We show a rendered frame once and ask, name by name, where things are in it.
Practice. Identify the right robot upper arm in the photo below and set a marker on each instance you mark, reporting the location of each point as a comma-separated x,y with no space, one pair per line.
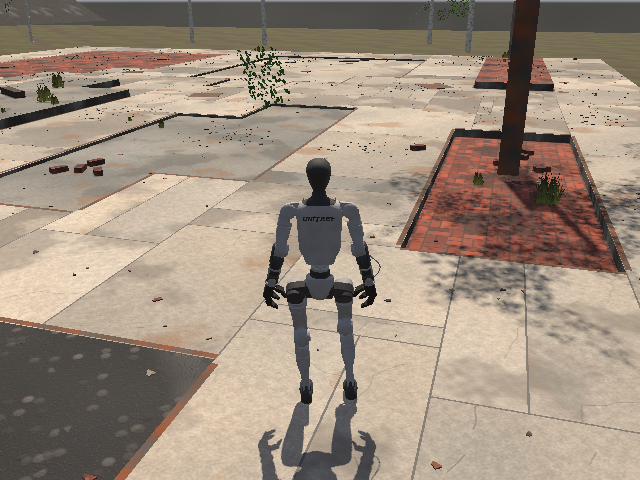
351,211

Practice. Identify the right robot shin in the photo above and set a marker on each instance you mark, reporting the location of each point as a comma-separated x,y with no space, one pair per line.
348,353

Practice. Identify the left robot hand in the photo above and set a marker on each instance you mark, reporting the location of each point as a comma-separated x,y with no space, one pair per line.
268,293

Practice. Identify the robot head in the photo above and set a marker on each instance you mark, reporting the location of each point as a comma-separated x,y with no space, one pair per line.
318,172

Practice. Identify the left robot upper arm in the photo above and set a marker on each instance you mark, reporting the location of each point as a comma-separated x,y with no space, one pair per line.
287,212

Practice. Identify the right robot hand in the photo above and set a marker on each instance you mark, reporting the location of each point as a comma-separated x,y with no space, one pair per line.
369,291

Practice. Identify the robot right forearm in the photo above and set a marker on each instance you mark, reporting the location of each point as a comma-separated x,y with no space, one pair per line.
365,268

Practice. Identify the robot left forearm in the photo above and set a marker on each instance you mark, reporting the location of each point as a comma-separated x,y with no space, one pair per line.
274,269

